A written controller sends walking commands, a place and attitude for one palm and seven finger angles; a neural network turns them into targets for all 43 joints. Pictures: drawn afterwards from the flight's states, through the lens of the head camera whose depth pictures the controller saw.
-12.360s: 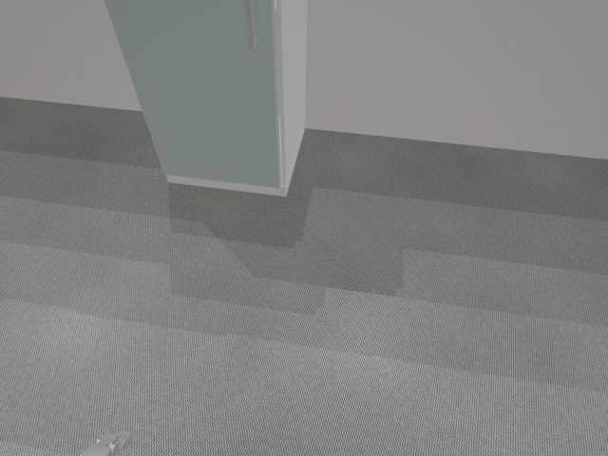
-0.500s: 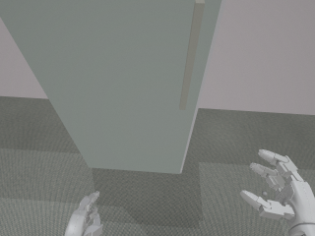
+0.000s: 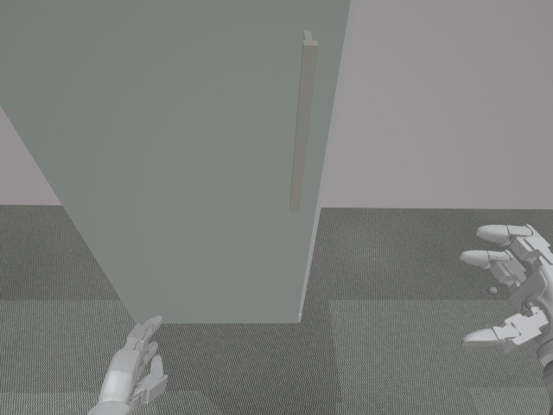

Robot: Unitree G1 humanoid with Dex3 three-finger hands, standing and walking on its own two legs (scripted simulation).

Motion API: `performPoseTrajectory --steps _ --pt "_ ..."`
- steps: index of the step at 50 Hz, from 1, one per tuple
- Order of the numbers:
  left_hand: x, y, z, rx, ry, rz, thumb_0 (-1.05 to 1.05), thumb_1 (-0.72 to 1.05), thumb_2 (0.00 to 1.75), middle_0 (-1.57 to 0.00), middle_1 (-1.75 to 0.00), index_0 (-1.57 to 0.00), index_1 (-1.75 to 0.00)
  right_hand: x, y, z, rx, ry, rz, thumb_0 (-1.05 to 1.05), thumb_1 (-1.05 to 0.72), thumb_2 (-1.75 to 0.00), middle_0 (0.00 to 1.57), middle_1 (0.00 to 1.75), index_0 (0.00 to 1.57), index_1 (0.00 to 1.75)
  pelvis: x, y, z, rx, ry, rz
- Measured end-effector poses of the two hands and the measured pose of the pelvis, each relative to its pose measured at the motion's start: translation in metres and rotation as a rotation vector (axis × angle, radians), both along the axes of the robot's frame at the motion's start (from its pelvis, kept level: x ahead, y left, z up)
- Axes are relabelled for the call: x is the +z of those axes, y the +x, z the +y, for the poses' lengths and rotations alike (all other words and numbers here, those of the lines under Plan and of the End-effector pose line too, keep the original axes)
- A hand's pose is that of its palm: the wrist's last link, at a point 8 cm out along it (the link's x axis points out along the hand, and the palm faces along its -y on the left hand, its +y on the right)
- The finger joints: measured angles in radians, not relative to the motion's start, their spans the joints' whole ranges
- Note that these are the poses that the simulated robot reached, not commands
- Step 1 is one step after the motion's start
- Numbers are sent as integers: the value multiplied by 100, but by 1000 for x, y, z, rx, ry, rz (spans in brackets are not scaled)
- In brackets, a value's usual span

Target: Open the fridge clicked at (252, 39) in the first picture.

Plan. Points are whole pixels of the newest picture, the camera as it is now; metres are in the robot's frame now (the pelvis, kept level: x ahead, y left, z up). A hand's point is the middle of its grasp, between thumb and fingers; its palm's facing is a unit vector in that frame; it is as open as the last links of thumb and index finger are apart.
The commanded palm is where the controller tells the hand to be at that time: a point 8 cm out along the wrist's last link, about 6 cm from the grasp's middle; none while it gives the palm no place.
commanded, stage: raise the hand to about handle height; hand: right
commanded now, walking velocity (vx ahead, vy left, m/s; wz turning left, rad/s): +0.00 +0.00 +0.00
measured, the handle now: (299, 135) +0.53 -0.03 +0.15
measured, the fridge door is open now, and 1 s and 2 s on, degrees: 0 0 0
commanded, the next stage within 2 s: move the hooked fingers beside the handle in 0.76 s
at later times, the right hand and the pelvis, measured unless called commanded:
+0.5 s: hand (483, 262) +0.28 -0.25 +0.14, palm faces +0.00 +1.00 -0.03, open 14.0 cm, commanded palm +0.25 -0.29 +0.15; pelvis +0.00 +0.02 +0.01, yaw +1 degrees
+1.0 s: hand (482, 256) +0.28 -0.24 +0.15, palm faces +0.03 +1.00 -0.03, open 14.0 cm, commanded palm +0.27 -0.28 +0.15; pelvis +0.00 +0.02 +0.01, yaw +0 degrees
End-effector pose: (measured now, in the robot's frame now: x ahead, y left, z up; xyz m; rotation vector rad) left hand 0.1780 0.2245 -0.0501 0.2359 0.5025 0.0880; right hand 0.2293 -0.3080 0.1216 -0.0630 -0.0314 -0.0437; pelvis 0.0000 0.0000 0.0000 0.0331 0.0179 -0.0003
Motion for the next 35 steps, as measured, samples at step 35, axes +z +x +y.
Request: performPoseTrajectory --steps 35 --pt "-4 -15 37 62 -2 57 1 91 90 -20 -30 -20 -30 33 30 5 -6 -1 3 -2 50 -30 30 120 30 120 9 3 23 18 -21 -29"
